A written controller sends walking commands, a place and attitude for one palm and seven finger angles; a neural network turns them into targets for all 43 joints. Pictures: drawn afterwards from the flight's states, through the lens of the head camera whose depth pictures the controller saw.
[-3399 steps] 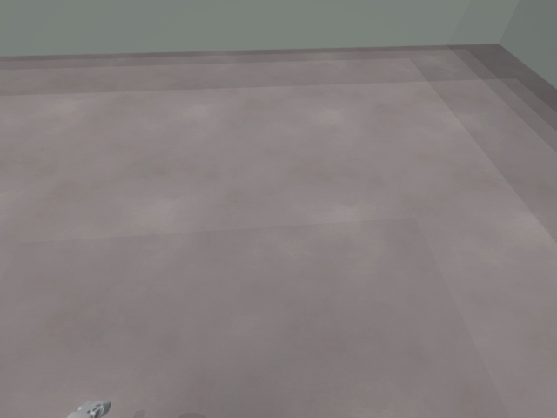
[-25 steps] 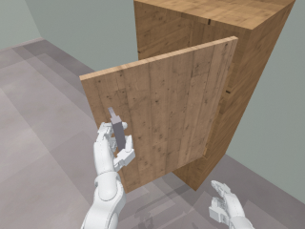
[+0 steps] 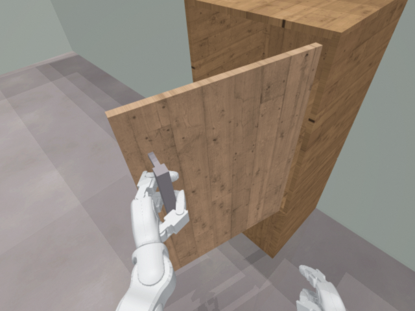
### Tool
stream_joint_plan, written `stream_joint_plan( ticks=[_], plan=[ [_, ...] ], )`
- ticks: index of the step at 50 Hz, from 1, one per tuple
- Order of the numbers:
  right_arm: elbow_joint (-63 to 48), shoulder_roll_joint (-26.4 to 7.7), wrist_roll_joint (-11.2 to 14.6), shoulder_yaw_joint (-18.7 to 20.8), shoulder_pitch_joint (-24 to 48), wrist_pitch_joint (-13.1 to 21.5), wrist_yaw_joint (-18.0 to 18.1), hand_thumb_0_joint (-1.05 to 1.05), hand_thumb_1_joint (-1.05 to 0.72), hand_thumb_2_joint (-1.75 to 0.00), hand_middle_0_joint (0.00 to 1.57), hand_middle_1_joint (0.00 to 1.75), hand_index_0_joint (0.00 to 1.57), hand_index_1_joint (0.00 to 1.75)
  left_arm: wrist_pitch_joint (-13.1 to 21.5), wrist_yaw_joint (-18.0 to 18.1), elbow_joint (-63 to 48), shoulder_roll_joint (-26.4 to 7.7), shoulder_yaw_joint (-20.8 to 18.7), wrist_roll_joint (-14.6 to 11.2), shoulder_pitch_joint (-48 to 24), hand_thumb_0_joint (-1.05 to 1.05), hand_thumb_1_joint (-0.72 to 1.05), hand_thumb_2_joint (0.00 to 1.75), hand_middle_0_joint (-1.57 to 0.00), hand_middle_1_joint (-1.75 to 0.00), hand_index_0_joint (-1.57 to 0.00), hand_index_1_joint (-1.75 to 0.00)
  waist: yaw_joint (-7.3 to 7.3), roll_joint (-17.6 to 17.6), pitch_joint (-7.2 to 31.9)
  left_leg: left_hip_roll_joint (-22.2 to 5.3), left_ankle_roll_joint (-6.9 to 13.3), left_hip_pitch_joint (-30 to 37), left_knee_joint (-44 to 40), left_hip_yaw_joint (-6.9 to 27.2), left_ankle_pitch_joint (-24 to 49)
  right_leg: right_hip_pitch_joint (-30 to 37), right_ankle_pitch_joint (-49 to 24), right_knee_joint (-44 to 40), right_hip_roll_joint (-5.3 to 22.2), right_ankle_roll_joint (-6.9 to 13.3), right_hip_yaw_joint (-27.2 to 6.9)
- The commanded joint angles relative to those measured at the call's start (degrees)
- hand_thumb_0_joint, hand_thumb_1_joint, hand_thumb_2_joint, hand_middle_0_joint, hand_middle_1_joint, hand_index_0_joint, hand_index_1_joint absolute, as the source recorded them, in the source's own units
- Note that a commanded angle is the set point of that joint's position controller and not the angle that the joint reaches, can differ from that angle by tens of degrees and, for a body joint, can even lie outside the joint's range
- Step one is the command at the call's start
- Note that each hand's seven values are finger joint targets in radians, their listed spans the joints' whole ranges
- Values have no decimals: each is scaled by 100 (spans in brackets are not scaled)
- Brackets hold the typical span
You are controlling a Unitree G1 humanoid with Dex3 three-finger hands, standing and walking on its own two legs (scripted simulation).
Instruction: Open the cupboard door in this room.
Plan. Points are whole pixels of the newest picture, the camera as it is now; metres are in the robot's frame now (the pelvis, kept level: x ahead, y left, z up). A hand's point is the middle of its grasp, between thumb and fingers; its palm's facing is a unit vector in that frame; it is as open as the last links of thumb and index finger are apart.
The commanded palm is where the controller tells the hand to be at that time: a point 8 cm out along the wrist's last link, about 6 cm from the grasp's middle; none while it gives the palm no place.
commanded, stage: open thumb and fingers to let go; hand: left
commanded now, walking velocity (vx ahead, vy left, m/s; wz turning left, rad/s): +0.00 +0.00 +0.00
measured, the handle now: (164, 190) +0.31 +0.10 +0.10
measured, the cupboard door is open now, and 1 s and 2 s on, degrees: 76 75 76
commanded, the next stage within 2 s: slide the hand sideways off the handle in 0.70 s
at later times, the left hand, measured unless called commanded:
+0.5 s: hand (166, 209) +0.27 +0.09 +0.10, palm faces +0.28 -0.96 +0.00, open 13.8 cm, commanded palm +0.22 +0.11 +0.10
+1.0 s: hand (170, 232) +0.23 +0.08 +0.10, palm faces -0.13 -0.99 -0.03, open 16.6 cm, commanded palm +0.21 +0.11 +0.10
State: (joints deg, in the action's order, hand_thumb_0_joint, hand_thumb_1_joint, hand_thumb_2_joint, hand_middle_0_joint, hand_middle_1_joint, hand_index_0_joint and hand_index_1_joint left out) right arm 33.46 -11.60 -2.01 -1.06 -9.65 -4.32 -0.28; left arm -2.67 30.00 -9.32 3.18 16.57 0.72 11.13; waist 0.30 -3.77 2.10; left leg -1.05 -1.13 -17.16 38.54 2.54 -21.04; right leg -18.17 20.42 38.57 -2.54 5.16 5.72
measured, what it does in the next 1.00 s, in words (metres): stands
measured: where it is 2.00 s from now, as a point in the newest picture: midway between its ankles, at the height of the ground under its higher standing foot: outside the picture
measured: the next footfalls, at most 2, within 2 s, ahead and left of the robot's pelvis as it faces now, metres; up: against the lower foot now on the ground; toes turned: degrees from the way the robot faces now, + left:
none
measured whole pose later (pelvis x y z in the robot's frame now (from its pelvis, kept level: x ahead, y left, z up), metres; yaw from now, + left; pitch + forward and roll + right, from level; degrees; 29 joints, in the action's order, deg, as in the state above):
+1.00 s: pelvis -0.01 +0.04 -0.01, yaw +0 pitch +0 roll +0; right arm 27.2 -12.1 1.0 -2.1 -13.0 -1.8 -1.3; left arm 2.9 7.2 -12.6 -3.2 18.9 -0.9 14.4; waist -0.8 -3.4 1.8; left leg 1.4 0.8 -20.4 43.0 1.1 -22.8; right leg -21.3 21.7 42.7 0.0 2.2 4.3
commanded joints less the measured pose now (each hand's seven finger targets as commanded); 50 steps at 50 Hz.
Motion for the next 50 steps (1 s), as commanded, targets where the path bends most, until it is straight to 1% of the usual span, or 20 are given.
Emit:
stream_joint_plan(
  ticks=[1, 5, 8, 11, 14, 16, 19, 26, 28, 31, 34, 36, 40, 41, 42, 44, 45, 46, 48, 50],
  plan=[
    [-1149, -261, 21, 142, 882, 377, 10, 0, -90, -90, 20, 30, 20, 30, 526, 48, -1296, 635, -2, 215, -849, 0, 41, 69, -36, -130, -36, -130, -158, 907, 915, 309, 245, 80, -138, -162, 1019, 493, -1438, -1188, 662, -504, -993],
    [-1172, -275, 46, 145, 812, 369, 8, 0, -90, -90, 20, 30, 20, 30, 625, -106, -1329, 591, 19, 195, -719, 0, 13, 57, -35, -127, -35, -127, -116, 998, 899, 292, 250, 41, -174, -176, 1088, 588, -1793, -1131, 667, -536, -969],
    [-1185, -283, 49, 133, 879, 366, 39, 0, -90, -90, 20, 30, 20, 30, 652, -84, -1247, 506, -59, 160, -935, 0, -8, 48, -33, -124, -33, -124, -110, 974, 793, 296, 258, 62, -197, -182, 933, 467, -1314, -1243, 650, -516, -968],
    [-1182, -284, 46, 133, 900, 380, 30, 0, -90, -90, 20, 30, 20, 30, 671, -31, -1263, 556, 17, 208, -1063, 0, -29, 39, -32, -122, -32, -122, -110, 836, 736, 292, 267, 131, -192, -177, 927, 340, -1030, -1246, 598, -450, -881],
    [-1160, -282, 46, 131, 920, 419, 25, 0, -90, -90, 20, 30, 20, 30, 695, -21, -1112, 739, 183, 233, -1283, 0, -50, 30, -30, -120, -30, -120, -31, 904, 606, 278, 275, 156, -188, -167, 852, 149, -720, -1267, 572, -437, -802],
    [-1153, -300, 43, 140, 906, 448, 22, 0, -90, -90, 20, 30, 20, 30, 704, -9, -1069, 759, 221, 242, -1351, 0, -50, 30, -30, -120, -30, -120, -44, 889, 657, 267, 280, 208, -210, -160, 832, 88, -579, -1230, 518, -410, -721],
    [-1162, -292, 61, 150, 894, 465, -22, 0, -90, -90, 20, 30, 20, 30, 692, -1, -1054, 968, 415, 289, -1414, 0, -50, 30, -27, -105, -27, -105, -43, 732, 746, 236, 271, 244, -239, -153, 925, 46, -634, -1051, 450, -352, -546],
    [-1143, -317, 85, 143, 907, 389, -127, 0, -90, -90, 20, 30, 20, 30, 448, 102, -908, 1168, 517, 292, -1468, 0, -50, 30, -22, -70, -22, -70, -106, 499, 840, 134, 212, 152, -342, -36, 1135, 3, -929, -596, 290, -244, -200],
    [-1156, -303, 91, 149, 928, 371, -161, 0, -90, -90, 20, 30, 20, 30, 393, 112, -995, 1264, 571, 275, -1453, 0, -50, 30, -20, -60, -20, -60, -98, 546, 920, 109, 209, 148, -328, -34, 1209, -7, -1005, -510, 267, -240, -155],
    [-1142, -323, 100, 147, 950, 298, -186, 0, -90, -90, 20, 30, 20, 30, 294, 124, -977, 1161, 437, 238, -1352, 0, -50, 30, -18, -45, -18, -45, -131, 695, 913, 87, 186, 78, -330, -6, 1278, 45, -1067, -476, 246, -225, -123],
    [-1165, -290, 101, 148, 1011, 263, -242, 0, -90, -90, 20, 30, 20, 30, 218, 158, -1218, 1324, 570, 250, -1337, 0, -50, 30, -15, -30, -15, -30, -141, 475, 1029, 65, 166, 102, -281, -13, 1394, 17, -1151, -347, 229, -200, -98],
    [-1149, -297, 112, 141, 1045, 251, -273, 0, -90, -90, 20, 30, 20, 30, 144, 175, -1144, 1351, 594, 257, -1293, 0, -50, 30, -15, -30, -15, -30, -142, 395, 898, 42, 141, 39, -286, 21, 1343, -69, -1058, -323, 217, -185, -57],
    [-1165, -277, 98, 161, 1042, 284, -299, 0, -90, -90, 20, 30, 20, 30, 92, 202, -1310, 1465, 702, 259, -1308, 0, -50, 30, -15, -30, -15, -30, -105, 524, 1040, 45, 161, 39, -181, 0, 1300, -118, -1020, -299, 211, -208, -81],
    [-1204, -556, 117, 174, 531, 236, -339, 0, -90, -90, 20, 30, 20, 30, 377, -960, -1447, 740, 1804, 776, -1404, 0, -50, 30, -15, -30, -15, -30, 540, 644, 505, 123, 298, 340, -202, -25, 1298, -323, -1433, -343, 238, -272, -341],
    [-1375, -512, 212, 241, 447, 253, -275, 0, -90, -90, 20, 30, 20, 30, 667, -1570, -1897, 302, 1325, 520, -1664, 0, -50, 30, -15, -30, -15, -30, 303, 508, 1146, 136, 328, 367, -168, -46, 1374, -69, -1652, -234, 258, -243, -335],
    [-1570, -490, 266, 156, 421, 346, -164, 0, -90, -90, 20, 30, 20, 30, 957, -2487, -1839, -62, 1163, 220, -1333, 0, -50, 30, -15, -30, -15, -30, 246, 556, 1268, 188, 378, 262, -107, -106, 1335, 52, -1806, -190, 294, -265, -386],
    [-1677, -457, 296, 130, 421, 427, -127, 0, -90, -90, 20, 30, 20, 30, 1048, -2732, -1891, -27, 1094, 29, -1204, 0, -50, 30, -15, -30, -15, -30, 220, 744, 1166, 189, 391, 142, -104, -110, 1193, 43, -1662, -252, 303, -299, -402],
    [-1723, -462, 336, 97, 414, 492, -98, 0, -90, -90, 20, 30, 20, 30, 1092, -2860, -1859, -20, 1034, -111, -1127, 0, -50, 30, -15, -30, -15, -30, 210, 692, 966, 175, 367, 81, -146, -71, 993, -58, -1333, -289, 294, -285, -393],
    [-1768, -457, 373, 59, 462, 644, -45, 0, -90, -90, 20, 30, 20, 30, 1113, -2806, -1805, 80, 887, -300, -1167, 0, -50, 30, -15, -30, -15, -30, 220, 827, 616, 191, 357, -113, -184, -4, 534, -317, -629, -420, 277, -325, -375],
    [-1772, -463, 372, 56, 478, 752, -26, 0, -90, -90, 20, 30, 20, 30, 1088, -2604, -1809, 38, 683, -335, -1037, 0, -50, 30, -15, -30, -15, -30, 139, 780, 521, 200, 337, -143, -251, 31, 329, -394, -243, -488, 263, -325, -348]
  ],
)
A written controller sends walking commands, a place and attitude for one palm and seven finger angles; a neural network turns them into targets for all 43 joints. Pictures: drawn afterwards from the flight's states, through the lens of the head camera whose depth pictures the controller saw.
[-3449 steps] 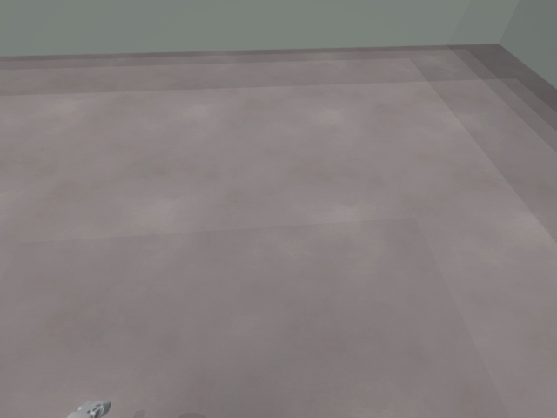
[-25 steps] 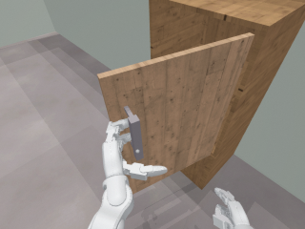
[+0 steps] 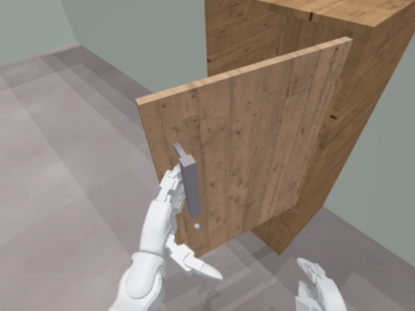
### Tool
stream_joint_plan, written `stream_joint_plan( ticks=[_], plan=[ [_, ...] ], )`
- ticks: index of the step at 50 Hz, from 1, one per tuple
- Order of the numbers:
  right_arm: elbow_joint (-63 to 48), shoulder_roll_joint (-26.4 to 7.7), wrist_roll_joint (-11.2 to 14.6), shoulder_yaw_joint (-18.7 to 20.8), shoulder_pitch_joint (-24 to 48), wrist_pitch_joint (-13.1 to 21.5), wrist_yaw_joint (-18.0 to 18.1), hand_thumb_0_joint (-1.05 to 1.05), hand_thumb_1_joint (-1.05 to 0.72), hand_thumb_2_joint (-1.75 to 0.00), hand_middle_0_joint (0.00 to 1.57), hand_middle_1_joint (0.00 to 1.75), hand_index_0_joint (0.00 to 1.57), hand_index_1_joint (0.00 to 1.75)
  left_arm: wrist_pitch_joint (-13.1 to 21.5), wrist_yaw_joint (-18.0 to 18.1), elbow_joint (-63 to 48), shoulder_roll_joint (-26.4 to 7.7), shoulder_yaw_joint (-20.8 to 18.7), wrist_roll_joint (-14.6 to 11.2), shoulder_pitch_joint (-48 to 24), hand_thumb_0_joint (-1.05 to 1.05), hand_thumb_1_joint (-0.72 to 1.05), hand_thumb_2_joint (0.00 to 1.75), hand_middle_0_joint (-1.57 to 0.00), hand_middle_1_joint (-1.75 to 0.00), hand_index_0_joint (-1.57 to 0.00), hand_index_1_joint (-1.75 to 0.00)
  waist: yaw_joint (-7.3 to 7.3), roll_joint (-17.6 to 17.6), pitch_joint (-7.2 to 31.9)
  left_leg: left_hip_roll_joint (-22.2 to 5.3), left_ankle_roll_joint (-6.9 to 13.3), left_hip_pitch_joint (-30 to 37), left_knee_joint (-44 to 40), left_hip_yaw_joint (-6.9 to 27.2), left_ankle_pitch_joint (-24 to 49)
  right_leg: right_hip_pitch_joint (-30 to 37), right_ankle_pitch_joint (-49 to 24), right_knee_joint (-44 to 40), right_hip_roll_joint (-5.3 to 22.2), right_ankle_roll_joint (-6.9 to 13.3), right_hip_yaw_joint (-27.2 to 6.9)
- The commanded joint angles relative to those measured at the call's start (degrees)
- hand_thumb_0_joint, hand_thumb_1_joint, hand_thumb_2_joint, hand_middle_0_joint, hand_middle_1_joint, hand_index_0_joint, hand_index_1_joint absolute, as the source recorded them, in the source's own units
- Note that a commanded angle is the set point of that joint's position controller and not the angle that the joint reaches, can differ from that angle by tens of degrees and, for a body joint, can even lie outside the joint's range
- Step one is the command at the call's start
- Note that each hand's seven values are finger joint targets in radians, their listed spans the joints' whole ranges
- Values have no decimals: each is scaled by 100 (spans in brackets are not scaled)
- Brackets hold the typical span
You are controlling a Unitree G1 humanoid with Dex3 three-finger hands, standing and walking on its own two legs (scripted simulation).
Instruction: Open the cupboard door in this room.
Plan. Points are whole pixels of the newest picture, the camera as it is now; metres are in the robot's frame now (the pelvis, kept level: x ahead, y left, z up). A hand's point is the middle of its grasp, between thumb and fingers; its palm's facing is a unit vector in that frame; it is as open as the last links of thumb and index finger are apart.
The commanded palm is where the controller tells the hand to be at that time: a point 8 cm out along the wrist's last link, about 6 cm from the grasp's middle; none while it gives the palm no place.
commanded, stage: slide the hand sideways off the handle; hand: left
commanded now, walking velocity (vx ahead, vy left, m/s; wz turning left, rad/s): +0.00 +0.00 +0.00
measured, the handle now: (186, 181) +0.32 +0.06 +0.11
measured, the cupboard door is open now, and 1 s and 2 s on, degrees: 75 76 76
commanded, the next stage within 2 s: draw the hand back to the body in 1.00 s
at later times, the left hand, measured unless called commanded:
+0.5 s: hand (176, 239) +0.21 +0.07 +0.10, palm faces -0.09 -1.00 -0.02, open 16.3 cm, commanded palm +0.18 +0.13 +0.11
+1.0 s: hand (134, 260) +0.18 +0.13 +0.10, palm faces -0.05 -1.00 -0.04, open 16.4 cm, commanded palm +0.15 +0.18 +0.11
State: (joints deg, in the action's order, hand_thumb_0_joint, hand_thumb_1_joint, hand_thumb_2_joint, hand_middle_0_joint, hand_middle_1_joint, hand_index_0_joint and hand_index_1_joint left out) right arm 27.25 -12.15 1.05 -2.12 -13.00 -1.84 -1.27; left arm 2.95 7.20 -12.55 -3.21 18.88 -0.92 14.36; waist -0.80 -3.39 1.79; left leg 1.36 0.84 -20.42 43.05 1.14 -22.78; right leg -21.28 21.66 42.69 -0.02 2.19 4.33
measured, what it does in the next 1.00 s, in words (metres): stands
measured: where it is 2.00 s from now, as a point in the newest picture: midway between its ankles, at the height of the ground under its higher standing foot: outside the picture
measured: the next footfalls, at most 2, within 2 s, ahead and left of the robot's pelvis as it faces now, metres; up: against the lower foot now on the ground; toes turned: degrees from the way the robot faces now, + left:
none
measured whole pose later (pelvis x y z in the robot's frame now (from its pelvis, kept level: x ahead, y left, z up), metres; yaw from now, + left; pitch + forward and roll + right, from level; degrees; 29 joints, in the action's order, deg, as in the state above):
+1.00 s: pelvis +0.02 +0.00 -0.01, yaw -1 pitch +5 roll -1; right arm 25.6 -12.7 2.7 -1.4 -16.0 7.8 2.0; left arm 10.7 -7.4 -27.0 -10.7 1.9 -10.9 40.3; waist -0.9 -3.3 6.2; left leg 0.3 0.8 -27.0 49.0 1.1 -26.8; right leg -27.4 24.6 47.0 -1.1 2.1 4.3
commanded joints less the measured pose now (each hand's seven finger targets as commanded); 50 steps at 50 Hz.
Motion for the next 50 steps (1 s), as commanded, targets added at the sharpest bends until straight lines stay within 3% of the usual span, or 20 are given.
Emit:
stream_joint_plan(
  ticks=[1, 4, 9, 11, 12, 16, 22, 28, 31, 32, 33, 34, 41, 47, 48, 49, 50],
  plan=[
    [-1144, -417, 53, 168, 821, 536, 65, 0, -90, -90, 20, 30, 20, 30, 516, -210, -1548, 524, 286, -148, -1248, 0, -50, 30, -15, -30, -15, -30, 168, 614, 593, -33, 131, 224, -729, 154, 520, -34, -348, -906, 8, -16, -208],
    [-1184, -395, 26, 163, 786, 556, 31, 0, -90, -90, 20, 30, 20, 30, 486, -23, -1645, 338, 71, -5, -817, 0, -50, 30, -15, -30, -15, -30, 71, 771, 783, -17, 136, 177, -710, 55, 754, 178, -643, -883, 27, -25, -279],
    [-1248, -392, 22, 146, 784, 539, 6, 0, -90, -90, 20, 30, 20, 30, 481, -42, -1715, 185, -98, 27, -344, 0, -50, 30, -15, -30, -15, -30, 45, 652, 620, -9, 139, 105, -681, -47, 732, 188, -696, -951, 36, -43, -352],
    [-1223, -415, 15, 142, 784, 524, 31, 0, -90, -90, 20, 30, 20, 30, 472, -68, -1664, -120, -436, 11, -192, 0, -50, 30, -15, -30, -15, -30, -14, 664, 577, -8, 132, 45, -684, -71, 728, 258, -671, -993, 42, -35, -409],
    [-1282, -395, 9, 124, 808, 527, 24, 0, -90, -90, 20, 30, 20, 30, 467, -104, -1780, -20, -383, -48, -88, 0, -50, 30, -15, -30, -15, -30, -19, 615, 621, 2, 134, 43, -678, -95, 740, 293, -713, -996, 61, -51, -433],
    [-1283, -425, 30, 133, 720, 542, 57, 0, -90, -90, 20, 30, 20, 30, 482, -269, -1852, -257, -794, -220, 504, 0, -50, 30, -15, -30, -15, -30, -39, 856, 563, -17, 127, -86, -619, -143, 862, 407, -1000, -1049, 71, -100, -505],
    [-1331, -477, 40, 150, 555, 666, 102, 0, -90, -90, 20, 30, 20, 30, 619, -520, -2305, -514, -1082, -364, 924, 0, -50, 30, -15, -30, -15, -30, 37, 477, 628, -18, 119, -130, -476, -163, 975, 251, -1277, -857, 67, -127, -475],
    [-1322, -539, 62, 198, 367, 894, 168, 0, -90, -90, 20, 30, 20, 30, 843, -778, -2484, -709, -1373, -565, 1445, 0, -50, 30, -15, -30, -15, -30, 50, 589, 808, -10, 118, -287, -299, -126, 1046, 189, -1454, -689, 66, -169, -464],
    [-1337, -557, 83, 221, 305, 990, 173, 0, -90, -90, 20, 30, 20, 30, 927, -915, -2585, -692, -1395, -656, 1849, 0, -50, 30, -15, -30, -15, -30, 24, 479, 848, -15, 115, -341, -253, -111, 1173, 182, -1662, -568, 46, -162, -397],
    [-1336, -557, 86, 219, 298, 1019, 180, 0, -90, -90, 20, 30, 20, 30, 949, -955, -2626, -686, -1362, -674, 1834, 0, -50, 30, -15, -30, -15, -30, 76, 508, 780, -15, 121, -369, -230, -106, 1161, 114, -1692, -556, 57, -179, -393],
    [-1322, -555, 95, 246, 282, 1041, 196, 0, -90, -90, 20, 30, 20, 30, 965, -990, -2616, -771, -1513, -722, 2005, 0, -50, 30, -15, -30, -15, -30, 46, 661, 822, -25, 118, -432, -199, -96, 1148, 146, -1722, -551, 64, -203, -416],
    [-1322, -565, 100, 260, 288, 1058, 207, 0, -90, -90, 20, 30, 20, 30, 994, -1033, -2675, -824, -1568, -724, 2093, 0, -50, 30, -15, -30, -15, -30, 46, 584, 815, -21, 121, -454, -174, -113, 1148, 117, -1734, -541, 68, -205, -426],
    [-1253, -565, 140, 316, 269, 1195, 289, 0, -90, -90, 20, 30, 20, 30, 1126, -1332, -2747, -978, -1831, -933, 2486, 0, -50, 30, -15, -30, -15, -30, 55, 561, 719, -22, 128, -622, -69, -65, 1090, -35, -1533, -479, 45, -201, -379],
    [-1238, -576, 182, 334, 306, 1325, 353, 0, -90, -90, 20, 30, 20, 30, 1205, -1492, -2805, -1089, -2008, -1085, 2516, 0, -50, 30, -15, -30, -15, -30, 51, 309, 702, -34, 126, -642, -56, -9, 932, -270, -1031, -445, 9, -156, -299],
    [-1223, -584, 193, 336, 289, 1334, 359, 0, -90, -90, 20, 30, 20, 30, 1199, -1507, -2768, -1105, -2067, -1106, 2551, 0, -50, 30, -15, -30, -15, -30, 49, 422, 708, -43, 122, -665, -73, 10, 902, -285, -957, -431, -11, -150, -256],
    [-1260, -590, 189, 312, 302, 1361, 362, 0, -90, -90, 20, 30, 20, 30, 1193, -1543, -2839, -928, -1840, -1115, 2478, 0, -50, 30, -15, -30, -15, -30, 89, 334, 705, -34, 132, -641, -57, 13, 913, -325, -976, -421, -8, -159, -250],
    [-1230, -607, 197, 326, 270, 1388, 366, 0, -90, -90, 20, 30, 20, 30, 1201, -1538, -2859, -1013, -1897, -1113, 2359, 0, -50, 30, -15, -30, -15, -30, 105, 375, 736, -48, 124, -618, -74, 48, 942, -330, -992, -385, -21, -152, -216]
  ],
)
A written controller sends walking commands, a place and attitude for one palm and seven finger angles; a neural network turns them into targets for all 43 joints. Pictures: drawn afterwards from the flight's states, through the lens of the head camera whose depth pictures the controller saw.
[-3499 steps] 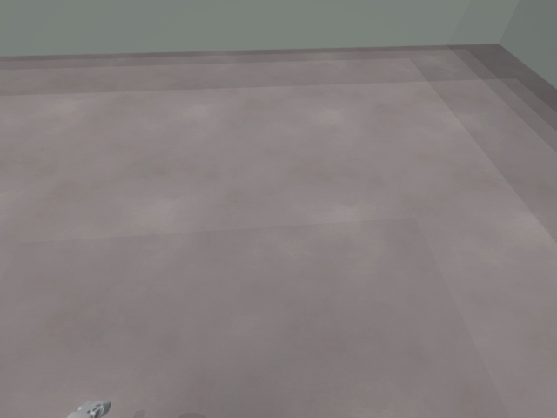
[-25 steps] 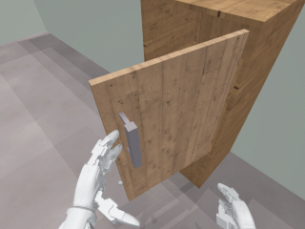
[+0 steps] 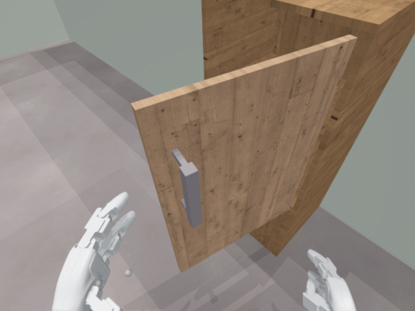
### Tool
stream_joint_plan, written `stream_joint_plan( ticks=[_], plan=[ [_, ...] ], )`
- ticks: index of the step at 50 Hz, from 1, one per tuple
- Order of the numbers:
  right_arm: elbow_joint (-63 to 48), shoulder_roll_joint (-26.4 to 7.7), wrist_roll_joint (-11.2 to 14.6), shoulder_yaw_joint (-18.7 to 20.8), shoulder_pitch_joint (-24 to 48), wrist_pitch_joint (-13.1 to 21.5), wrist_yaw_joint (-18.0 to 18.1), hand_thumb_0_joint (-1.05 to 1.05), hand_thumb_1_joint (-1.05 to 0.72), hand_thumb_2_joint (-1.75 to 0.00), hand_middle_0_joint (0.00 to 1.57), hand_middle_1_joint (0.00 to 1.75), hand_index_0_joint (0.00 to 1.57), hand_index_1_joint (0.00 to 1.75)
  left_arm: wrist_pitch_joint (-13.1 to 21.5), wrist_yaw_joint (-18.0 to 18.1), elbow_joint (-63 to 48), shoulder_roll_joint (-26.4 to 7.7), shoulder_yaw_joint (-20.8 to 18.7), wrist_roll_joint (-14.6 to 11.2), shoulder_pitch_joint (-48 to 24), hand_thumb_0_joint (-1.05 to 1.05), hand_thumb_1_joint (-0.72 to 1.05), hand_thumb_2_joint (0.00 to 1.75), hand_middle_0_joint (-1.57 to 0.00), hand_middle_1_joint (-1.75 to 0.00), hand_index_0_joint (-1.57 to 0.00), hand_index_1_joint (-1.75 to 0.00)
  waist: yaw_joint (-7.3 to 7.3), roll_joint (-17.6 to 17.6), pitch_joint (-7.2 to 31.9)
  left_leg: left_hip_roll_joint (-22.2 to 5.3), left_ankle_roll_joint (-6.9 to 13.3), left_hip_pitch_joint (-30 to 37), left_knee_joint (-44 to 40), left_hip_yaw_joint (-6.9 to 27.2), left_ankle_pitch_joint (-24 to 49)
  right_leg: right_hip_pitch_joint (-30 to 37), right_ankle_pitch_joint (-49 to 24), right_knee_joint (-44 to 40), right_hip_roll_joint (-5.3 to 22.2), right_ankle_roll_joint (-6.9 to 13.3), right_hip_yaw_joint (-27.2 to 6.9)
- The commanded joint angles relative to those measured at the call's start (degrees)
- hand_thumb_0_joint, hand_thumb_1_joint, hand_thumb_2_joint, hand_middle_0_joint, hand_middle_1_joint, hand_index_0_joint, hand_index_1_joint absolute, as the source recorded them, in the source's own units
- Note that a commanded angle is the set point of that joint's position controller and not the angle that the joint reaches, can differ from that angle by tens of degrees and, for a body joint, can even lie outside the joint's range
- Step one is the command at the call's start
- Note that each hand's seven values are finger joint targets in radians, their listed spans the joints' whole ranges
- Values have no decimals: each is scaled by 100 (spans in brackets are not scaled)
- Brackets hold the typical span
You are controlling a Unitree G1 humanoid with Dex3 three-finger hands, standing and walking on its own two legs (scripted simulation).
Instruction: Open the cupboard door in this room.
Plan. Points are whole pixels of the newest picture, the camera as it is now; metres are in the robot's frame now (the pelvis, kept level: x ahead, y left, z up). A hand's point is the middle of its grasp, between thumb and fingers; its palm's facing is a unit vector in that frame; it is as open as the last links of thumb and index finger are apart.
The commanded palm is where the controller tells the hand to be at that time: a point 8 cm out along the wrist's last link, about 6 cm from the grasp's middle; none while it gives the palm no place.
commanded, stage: draw the hand back to the body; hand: left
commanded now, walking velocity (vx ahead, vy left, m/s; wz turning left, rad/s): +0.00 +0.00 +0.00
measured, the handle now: (186, 190) +0.30 +0.06 +0.12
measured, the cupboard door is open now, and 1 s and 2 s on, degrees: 76 76 76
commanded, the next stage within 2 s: step back with the hand held close in 1.68 s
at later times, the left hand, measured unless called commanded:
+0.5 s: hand (105, 260) +0.17 +0.15 +0.14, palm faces -0.04 -1.00 -0.09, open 16.4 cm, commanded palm +0.13 +0.22 +0.15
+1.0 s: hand (52, 234) +0.19 +0.23 +0.16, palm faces +0.32 -0.87 -0.38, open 12.8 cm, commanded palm +0.14 +0.27 +0.19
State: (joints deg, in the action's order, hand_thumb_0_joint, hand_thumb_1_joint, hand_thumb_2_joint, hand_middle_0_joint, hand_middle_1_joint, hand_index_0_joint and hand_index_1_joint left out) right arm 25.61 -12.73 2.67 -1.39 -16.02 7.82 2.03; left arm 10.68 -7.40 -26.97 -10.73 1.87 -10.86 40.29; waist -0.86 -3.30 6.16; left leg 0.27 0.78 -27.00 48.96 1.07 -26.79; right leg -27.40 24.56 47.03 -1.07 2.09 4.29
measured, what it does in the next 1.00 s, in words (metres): stands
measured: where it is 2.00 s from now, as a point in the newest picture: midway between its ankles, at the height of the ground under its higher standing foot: outside the picture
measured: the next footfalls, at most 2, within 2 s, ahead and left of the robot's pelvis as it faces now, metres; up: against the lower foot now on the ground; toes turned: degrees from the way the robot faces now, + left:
none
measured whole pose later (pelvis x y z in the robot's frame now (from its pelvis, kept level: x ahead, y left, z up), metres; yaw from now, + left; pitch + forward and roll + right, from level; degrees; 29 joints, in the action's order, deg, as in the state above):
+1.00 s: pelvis +0.01 +0.01 +0.03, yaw +0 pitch -2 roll -1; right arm 33.8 -12.2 0.9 -2.6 -12.4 7.6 5.2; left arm 2.9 7.1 -26.9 -18.2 -10.4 -3.1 33.1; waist -3.5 -3.9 0.4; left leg 1.0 1.4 -9.6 30.6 0.2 -18.9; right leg -10.4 16.8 29.2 -0.8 1.3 3.1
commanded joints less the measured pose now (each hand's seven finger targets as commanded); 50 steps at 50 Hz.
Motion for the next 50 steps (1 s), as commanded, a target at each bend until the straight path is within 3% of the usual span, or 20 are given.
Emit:
stream_joint_plan(
  ticks=[1, 5, 7, 11, 13, 17, 25, 28, 30, 31, 32, 33, 39, 41, 50],
  plan=[
    [-1063, -562, 24, 248, 603, 449, 33, 0, -90, -90, 20, 30, 20, 30, 401, -77, -1376, -196, -87, -83, -201, 0, -50, 30, -15, -30, -15, -30, 103, 335, 232, 56, 134, 40, -669, 70, 1323, 239, -1225, -796, 69, -132, -177],
    [-1122, -562, 25, 229, 539, 503, 12, 0, -90, -90, 20, 30, 20, 30, 288, 14, -1509, -95, 169, 46, -267, 0, -50, 30, -15, -30, -15, -30, 116, 261, 280, 39, 123, 102, -736, 139, 1307, 152, -1146, -694, 56, -116, -77],
    [-1120, -542, 15, 232, 578, 454, 16, 0, -90, -90, 20, 30, 20, 30, 174, 138, -1505, -364, -144, 110, -286, 0, -50, 30, -15, -30, -15, -30, 31, 271, 278, 30, 124, 62, -783, 139, 1274, 222, -1084, -718, 60, -102, -94],
    [-1117, -514, 39, 200, 640, 366, 36, 0, -90, -90, 20, 30, 20, 30, -18, 224, -1556, -481, -415, 97, -306, 0, -50, 30, -15, -30, -15, -30, -49, 197, 225, 10, 104, 101, -892, 128, 1317, 334, -1086, -761, 39, -80, -51],
    [-1129, -514, 58, 182, 648, 392, 46, 0, -90, -90, 20, 30, 20, 30, -78, 191, -1701, -366, -347, 1, -376, 0, -50, 30, -15, -30, -15, -30, -22, 152, 252, -4, 93, 228, -945, 133, 1355, 347, -1134, -802, 33, -91, -27],
    [-1050, -546, 73, 167, 677, 450, 67, 0, -90, -90, 20, 30, 20, 30, -244, 53, -1718, -456, -488, -129, -334, 0, -50, 30, -15, -30, -15, -30, -16, 285, 184, -8, 97, 286, -1021, 150, 1467, 480, -1299, -914, 31, -107, -13],
    [-851, -569, 98, 152, 751, 591, 138, 0, -90, -90, 20, 30, 20, 30, -471, -158, -1734, -798, -1070, -336, -574, 0, -50, 30, -15, -30, -15, -30, -47, 147, 134, 18, 96, 516, -1197, 153, 1494, 640, -1320, -1177, 41, -119, -7],
    [-753, -592, 122, 148, 802, 643, 178, 0, -90, -90, 20, 30, 20, 30, -534, -239, -1582, -950, -1347, -467, -745, 0, -40, 34, -15, -30, -15, -30, -55, 229, 65, 9, 95, 571, -1265, 165, 1483, 709, -1309, -1301, 30, -123, -20],
    [-716, -605, 137, 139, 818, 713, 194, 0, -90, -90, 20, 30, 20, 30, -553, -334, -1594, -968, -1404, -538, -834, 0, -32, 37, -16, -30, -16, -30, -60, 52, 80, 24, 87, 701, -1321, 175, 1591, 767, -1419, -1351, 30, -112, -19],
    [-774, -490, 15, 132, 850, 625, 321, 0, -90, -90, 20, 30, 20, 30, -520, 495, -1865, -1742, -1631, 356, -850, 0, -29, 39, -16, -30, -16, -30, -337, 5, -145, -25, 55, 485, -1560, 147, 1471, 1066, -1338, -1591, 101, -20, -337],
    [-789, -408, -48, 93, 841, 595, 350, 0, -90, -90, 20, 30, 20, 30, -561, 813, -1817, -1222, -1370, 418, -606, 0, -26, 40, -16, -30, -16, -30, -215, 75, -355, 9, 40, 529, -1613, 107, 1396, 1042, -1281, -1704, 145, -22, -354],
    [-669, -396, -56, 93, 820, 531, 355, 0, -90, -90, 20, 30, 20, 30, -594, 997, -1558, -1087, -1291, 509, -465, 0, -22, 42, -16, -30, -16, -30, -187, 137, -425, -20, 46, 635, -1638, 83, 1428, 1086, -1296, -1769, 158, -36, -332],
    [-460, -492, -142, 121, 925, 399, 349, 0, -90, -90, 20, 30, 20, 30, -458, 1410, -1615, -1292, -1422, 756, -728, 0, -1, 51, -17, -30, -17, -30, -166, 45, -175, -42, 79, 1234, -2014, 67, 1746, 1520, -1519, -2000, 179, -55, -304],
    [-358, -504, -155, 131, 1008, 372, 370, 0, -90, -90, 20, 30, 20, 30, -442, 1481, -1434, -1438, -1593, 777, -861, 0, 6, 54, -17, -30, -17, -30, -182, 192, -350, -46, 90, 1285, -2106, 52, 1659, 1553, -1416, -2174, 176, -61, -324],
    [-135, -525, -182, 162, 1135, 265, 330, 0, -90, -90, 20, 30, 20, 30, -340, 1553, -1225, -1543, -1982, 760, -1169, 0, 37, 68, -18, -30, -18, -30, -219, 29, -267, -73, 76, 1742, -2473, 27, 2210, 1985, -1903, -2329, 181, -68, -299]
  ],
)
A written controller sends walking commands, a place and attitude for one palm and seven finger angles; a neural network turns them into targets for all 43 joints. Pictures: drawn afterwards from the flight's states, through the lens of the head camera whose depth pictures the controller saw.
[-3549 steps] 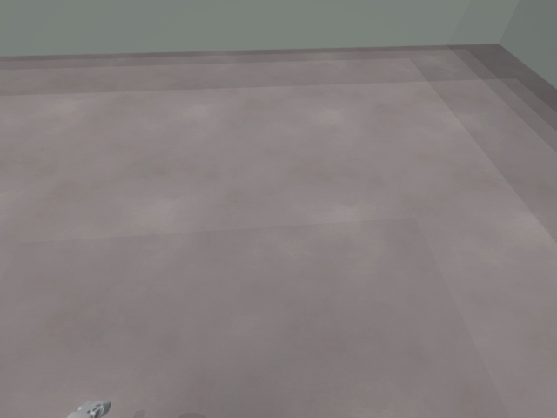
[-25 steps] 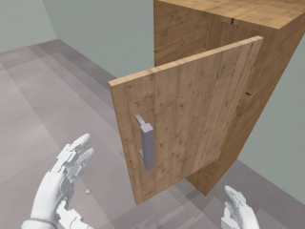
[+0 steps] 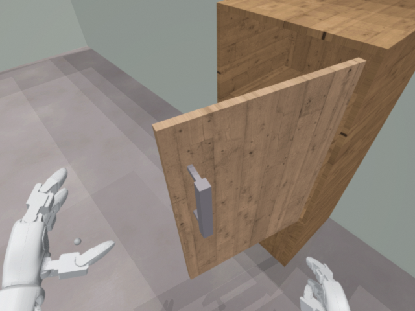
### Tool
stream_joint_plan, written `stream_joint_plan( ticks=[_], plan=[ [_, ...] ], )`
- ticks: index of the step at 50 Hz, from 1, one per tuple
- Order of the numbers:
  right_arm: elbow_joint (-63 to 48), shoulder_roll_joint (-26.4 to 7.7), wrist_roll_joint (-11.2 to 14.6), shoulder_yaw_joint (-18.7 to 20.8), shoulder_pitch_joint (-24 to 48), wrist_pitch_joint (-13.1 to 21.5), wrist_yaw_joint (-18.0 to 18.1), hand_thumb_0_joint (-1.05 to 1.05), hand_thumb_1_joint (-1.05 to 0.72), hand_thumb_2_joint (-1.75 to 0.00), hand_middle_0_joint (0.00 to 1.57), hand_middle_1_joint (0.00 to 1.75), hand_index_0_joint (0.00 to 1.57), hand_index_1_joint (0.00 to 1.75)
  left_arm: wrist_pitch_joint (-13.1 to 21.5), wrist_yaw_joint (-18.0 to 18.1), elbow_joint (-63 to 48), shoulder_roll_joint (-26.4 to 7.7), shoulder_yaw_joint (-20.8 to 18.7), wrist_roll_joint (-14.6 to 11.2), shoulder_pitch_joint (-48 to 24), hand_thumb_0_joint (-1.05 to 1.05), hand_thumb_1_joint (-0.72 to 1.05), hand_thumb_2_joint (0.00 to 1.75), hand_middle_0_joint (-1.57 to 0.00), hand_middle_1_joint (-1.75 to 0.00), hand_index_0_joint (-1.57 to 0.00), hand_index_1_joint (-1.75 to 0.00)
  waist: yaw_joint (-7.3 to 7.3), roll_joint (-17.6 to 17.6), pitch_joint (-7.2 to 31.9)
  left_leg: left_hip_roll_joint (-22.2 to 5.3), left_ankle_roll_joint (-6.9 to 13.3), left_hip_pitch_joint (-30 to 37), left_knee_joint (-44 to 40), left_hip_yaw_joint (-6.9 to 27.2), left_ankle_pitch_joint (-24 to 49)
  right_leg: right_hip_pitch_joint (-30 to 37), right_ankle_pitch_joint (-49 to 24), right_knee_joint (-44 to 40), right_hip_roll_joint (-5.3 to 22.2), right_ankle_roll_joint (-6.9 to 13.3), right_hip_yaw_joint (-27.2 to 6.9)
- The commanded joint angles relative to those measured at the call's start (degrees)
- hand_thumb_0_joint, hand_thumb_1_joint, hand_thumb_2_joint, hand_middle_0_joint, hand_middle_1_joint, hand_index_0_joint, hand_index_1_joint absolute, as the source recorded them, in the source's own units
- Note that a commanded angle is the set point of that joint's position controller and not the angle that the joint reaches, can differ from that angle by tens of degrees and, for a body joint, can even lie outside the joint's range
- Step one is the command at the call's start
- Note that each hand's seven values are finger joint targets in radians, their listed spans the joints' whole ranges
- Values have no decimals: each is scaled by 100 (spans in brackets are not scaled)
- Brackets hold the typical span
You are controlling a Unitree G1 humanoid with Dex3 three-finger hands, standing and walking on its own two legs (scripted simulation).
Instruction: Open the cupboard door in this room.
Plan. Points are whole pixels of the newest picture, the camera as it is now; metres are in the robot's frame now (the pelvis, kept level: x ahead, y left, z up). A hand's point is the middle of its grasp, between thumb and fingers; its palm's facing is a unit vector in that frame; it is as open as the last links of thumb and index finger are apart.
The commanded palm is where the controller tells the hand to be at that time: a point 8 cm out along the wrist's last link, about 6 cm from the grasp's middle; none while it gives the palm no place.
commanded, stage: draw the hand back to the body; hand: left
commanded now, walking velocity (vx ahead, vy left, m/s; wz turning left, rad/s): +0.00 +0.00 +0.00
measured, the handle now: (199, 202) +0.29 +0.05 +0.09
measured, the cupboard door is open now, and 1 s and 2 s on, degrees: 76 76 76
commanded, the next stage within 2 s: step back with the hand held close in 0.68 s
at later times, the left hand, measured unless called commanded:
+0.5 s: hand (57, 215) +0.20 +0.25 +0.16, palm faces +0.43 -0.81 -0.40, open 7.7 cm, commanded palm +0.15 +0.29 +0.18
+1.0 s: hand (48, 217) +0.20 +0.26 +0.16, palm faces +0.39 -0.79 -0.47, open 7.5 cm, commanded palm +0.14 +0.30 +0.18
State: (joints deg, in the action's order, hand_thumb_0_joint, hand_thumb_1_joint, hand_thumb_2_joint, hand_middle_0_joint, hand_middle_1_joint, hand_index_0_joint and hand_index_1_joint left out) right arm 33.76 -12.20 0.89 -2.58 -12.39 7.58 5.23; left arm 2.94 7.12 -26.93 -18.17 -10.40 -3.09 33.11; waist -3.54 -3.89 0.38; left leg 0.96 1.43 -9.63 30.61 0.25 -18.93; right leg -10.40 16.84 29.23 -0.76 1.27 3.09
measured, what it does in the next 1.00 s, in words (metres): stands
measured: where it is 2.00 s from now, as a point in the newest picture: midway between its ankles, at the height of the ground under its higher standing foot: outside the picture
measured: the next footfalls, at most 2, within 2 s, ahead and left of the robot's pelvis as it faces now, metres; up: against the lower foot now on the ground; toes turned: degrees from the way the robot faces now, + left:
right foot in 1.92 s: -0.25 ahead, -0.10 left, +0.00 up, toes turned -4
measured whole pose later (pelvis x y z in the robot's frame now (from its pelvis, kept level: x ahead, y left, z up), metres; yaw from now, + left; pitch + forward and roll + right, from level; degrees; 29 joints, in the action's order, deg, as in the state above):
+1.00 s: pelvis -0.01 +0.00 +0.01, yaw -2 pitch -1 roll -1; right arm 33.8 -13.2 1.1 -0.5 -9.2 1.9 3.1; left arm 8.1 6.8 -22.9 -21.4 -21.9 -3.0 28.6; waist -1.7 -3.1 -1.9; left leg 0.0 1.5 -9.3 25.9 -1.6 -15.6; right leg -10.1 11.8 23.0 -1.8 1.0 1.3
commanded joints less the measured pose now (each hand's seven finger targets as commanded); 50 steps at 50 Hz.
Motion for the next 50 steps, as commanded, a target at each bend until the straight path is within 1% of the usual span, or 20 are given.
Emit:
stream_joint_plan(
  ticks=[1, 4, 13, 15, 18, 26, 29, 31, 33, 38, 39, 40, 41, 42, 43, 44, 45, 46, 48, 50],
  plan=[
    [-911, -595, -10, 296, 795, 286, 13, 0, -90, -90, 20, 30, 20, 30, 435, 119, -1142, -915, -886, -15, -475, 0, 41, 69, -18, -30, -18, -30, 13, 146, 321, -144, 17, 15, -658, 99, 1472, 360, -1188, -589, 153, 19, -183],
    [-881, -586, -9, 318, 808, 239, -26, 0, -90, -90, 20, 30, 20, 30, 457, 100, -1095, -924, -1024, -46, -458, 0, 51, 74, -19, -30, -19, -30, 2, 244, 311, -155, 17, 102, -689, 64, 1811, 454, -1514, -589, 147, 6, -187],
    [-759, -609, 3, 372, 822, 97, -67, 0, -90, -90, 20, 30, 20, 30, 493, 112, -901, -1213, -1525, -104, -822, 0, 83, 87, -20, -30, -20, -30, -10, 91, 304, -166, 4, 286, -759, 4, 2211, 608, -1874, -715, 147, -2, -216],
    [-738, -620, 12, 393, 815, 89, -64, 0, -90, -90, 20, 30, 20, 30, 506, 119, -889, -1308, -1657, -121, -924, 0, 90, 90, -20, -30, -20, -30, -13, -1, 428, -166, 16, 378, -755, -32, 2266, 642, -1950, -727, 157, -10, -238],
    [-737, -649, 10, 400, 834, 59, -96, 0, -90, -90, 20, 30, 20, 30, 473, 64, -711, -1013, -1375, -123, -794, 0, 90, 90, -20, -30, -20, -30, 15, 80, 253, -189, 14, 370, -814, -6, 2248, 580, -1842, -769, 144, -28, -208],
    [-725, -661, 2, 419, 865, 78, -89, 0, -90, -90, 20, 30, 20, 30, 520, 97, -944, -1318, -1583, -76, -916, 0, 90, 90, -20, -30, -20, -30, -28, 44, 446, -176, 14, 423, -830, -9, 2196, 704, -1852, -813, 133, -9, -250],
    [-728, -634, 5, 399, 867, 75, -104, 0, -90, -90, 20, 30, 20, 30, 520, 88, -925, -1203, -1519, -97, -917, 0, 90, 90, -20, -30, -20, -30, -12, -48, 349, -171, -3, 406, -868, 2, 2169, 657, -1789, -817, 134, -14, -227],
    [-702, -648, -1, 405, 872, 85, -92, 0, -90, -90, 20, 30, 20, 30, 516, 100, -870, -1281, -1580, -83, -937, 0, 90, 90, -20, -30, -20, -30, -29, 43, 334, -180, 4, 403, -867, 14, 2117, 657, -1748, -845, 120, -3, -226],
    [-706, -632, 2, 401, 869, 65, -98, 0, -90, -90, 20, 30, 20, 30, 497, 80, -756, -1146, -1489, -102, -886, 0, 90, 90, -20, -30, -20, -30, -1, 79, 233, -177, 10, 379, -902, 6, 1984, 589, -1638, -874, 116, -17, -234],
    [-705, -644, -7, 394, 878, 91, -111, 0, -90, -90, 20, 30, 20, 30, 522, 78, -852, -1162, -1474, -83, -980, 0, 90, 90, -20, -30, -20, -30, -11, -55, 294, -174, -5, 396, -949, 40, 1920, 636, -1538, -868, 119, -5, -226],
    [-698, -633, -9, 396, 883, 96, -108, 0, -90, -90, 20, 30, 20, 30, 525, 84, -816, -1177, -1497, -87, -950, 0, 90, 90, -20, -30, -20, -30, -19, 79, 279, -164, 8, 375, -932, 25, 1897, 632, -1542, -884, 114, -10, -223],
    [-694, -651, 3, 397, 894, 103, -101, 0, -90, -90, 20, 30, 20, 30, 551, 96, -936, -1324, -1582, -86, -1287, 0, 90, 90, -20, -30, -20, -30, 8, 62, 288, -162, 19, 394, -928, 11, 1821, 604, -1502, -920, 114, -11, -262],
    [-917, -675, 83, 338, 701, 7, -99, 0, -90, -90, 20, 30, 20, 30, 836, 161, -1143, -2296, -2568, -65, -2172, 0, 90, 90, -20, -30, -20, -30, 182, -166, -398, -281, 103, -69, -899, 212, 1320, 153, -1730, -1140, 380, 8, -788],
    [-722, -634, 49, 393, 720, -36, -106, 0, -90, -90, 20, 30, 20, 30, 899, 80, -712, -1855, -2250, -69, -1732, 0, 90, 90, -20, -30, -20, -30, 214, 444, -230, -284, 117, -83, -743, 253, 1224, 211, -1942, -1206, 500, 24, -894],
    [-743, -686, 46, 448, 722, -101, -126, 0, -90, -90, 20, 30, 20, 30, 877, 13, -376, -1481, -1967, -60, -1120, 0, 90, 90, -20, -30, -20, -30, 244, 698, -57, -268, 133, 110, -611, 196, 1330, 189, -2184, -1212, 556, 13, -991],
    [-779, -708, 29, 473, 750, -176, -158, 0, -90, -90, 20, 30, 20, 30, 859, -32, -301, -1230, -1733, -43, -769, 0, 90, 90, -20, -30, -20, -30, 258, 728, 94, -270, 135, 150, -553, 145, 1452, 238, -2387, -1149, 594, -20, -960],
    [-819, -755, 29, 493, 745, -238, -180, 0, -90, -90, 20, 30, 20, 30, 848, -53, -393, -1085, -1558, -21, -614, 0, 90, 90, -20, -30, -20, -30, 285, 522, 218, -308, 121, 171, -537, 115, 1597, 245, -2509, -1057, 616, -31, -940],
    [-836, -772, 15, 510, 786, -271, -174, 0, -90, -90, 20, 30, 20, 30, 879, -41, -555, -1138, -1597, -11, -541, 0, 90, 90, -20, -30, -20, -30, 257, 267, 381, -356, 113, 173, -583, 109, 1848, 362, -2729, -917, 630, -37, -835],
    [-916, -789, 25, 549, 754, -387, -167, 0, -90, -90, 20, 30, 20, 30, 842, 10, -751, -1213, -1636, 13, -314, 0, 90, 90, -20, -30, -20, -30, 267, 233, 723, -470, 101, 162, -593, 124, 2260, 491, -2905, -658, 574, -70, -764],
    [-995, -766, 32, 571, 776, -476, -143, 0, -90, -90, 20, 30, 20, 30, 834, 76, -994, -1423, -1812, 27, -309, 0, 90, 90, -20, -30, -20, -30, 272, 363, 811, -506, 97, -28, -587, 182, 2288, 521, -2900, -537, 553, -79, -767]
  ],
)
